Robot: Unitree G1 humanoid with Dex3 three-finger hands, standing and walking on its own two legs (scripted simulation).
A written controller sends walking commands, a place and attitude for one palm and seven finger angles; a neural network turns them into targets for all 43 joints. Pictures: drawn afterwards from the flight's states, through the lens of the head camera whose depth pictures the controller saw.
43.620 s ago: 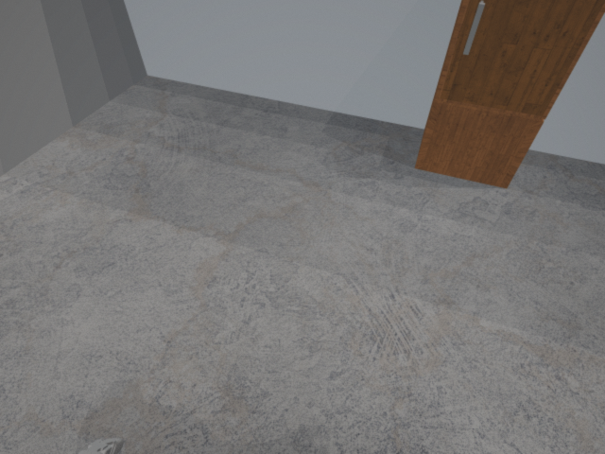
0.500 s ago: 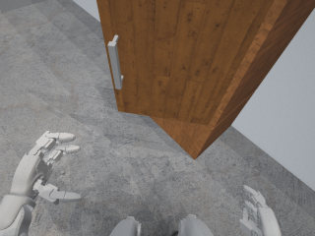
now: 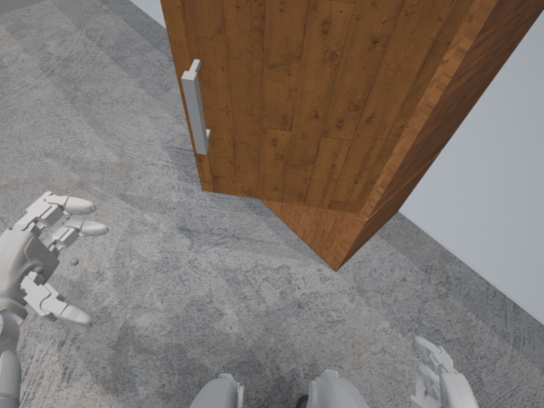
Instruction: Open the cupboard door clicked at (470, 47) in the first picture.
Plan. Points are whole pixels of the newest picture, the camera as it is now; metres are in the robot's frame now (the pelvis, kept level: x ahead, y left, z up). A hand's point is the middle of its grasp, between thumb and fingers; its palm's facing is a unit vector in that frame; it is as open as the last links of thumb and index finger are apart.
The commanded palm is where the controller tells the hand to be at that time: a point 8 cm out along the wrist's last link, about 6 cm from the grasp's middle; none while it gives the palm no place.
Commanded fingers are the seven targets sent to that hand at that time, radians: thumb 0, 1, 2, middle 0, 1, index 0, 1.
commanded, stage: raise the hand with hooked fingers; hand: left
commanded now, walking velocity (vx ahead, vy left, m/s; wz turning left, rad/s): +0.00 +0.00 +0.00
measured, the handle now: (199, 110) +0.60 +0.17 +0.03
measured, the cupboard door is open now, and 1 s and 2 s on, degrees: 39 39 39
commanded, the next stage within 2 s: move the hooked fingers beside the handle in 0.42 s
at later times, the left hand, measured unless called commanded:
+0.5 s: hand (80, 267) +0.28 +0.27 +0.05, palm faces -0.07 -1.00 -0.03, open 14.0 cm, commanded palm +0.26 +0.32 +0.05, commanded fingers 0.00 -0.50 0.30 -0.30 -1.20 -0.30 -1.20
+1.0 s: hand (113, 208) +0.37 +0.26 +0.04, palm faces -0.09 -1.00 -0.02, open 14.0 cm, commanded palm +0.35 +0.31 +0.05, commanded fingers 0.00 -0.50 0.30 -0.30 -1.20 -0.30 -1.20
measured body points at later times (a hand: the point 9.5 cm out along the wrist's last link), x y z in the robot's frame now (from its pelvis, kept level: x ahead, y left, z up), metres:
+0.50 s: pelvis +0.00 +0.00 +0.00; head +0.08 +0.01 +0.44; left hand +0.28 +0.32 +0.05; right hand +0.16 -0.25 -0.07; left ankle -0.01 +0.08 -0.67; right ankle +0.05 -0.12 -0.67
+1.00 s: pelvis +0.00 -0.01 -0.01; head +0.10 +0.01 +0.43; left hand +0.37 +0.31 +0.05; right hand +0.11 -0.27 -0.10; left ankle -0.01 +0.08 -0.67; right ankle +0.05 -0.12 -0.67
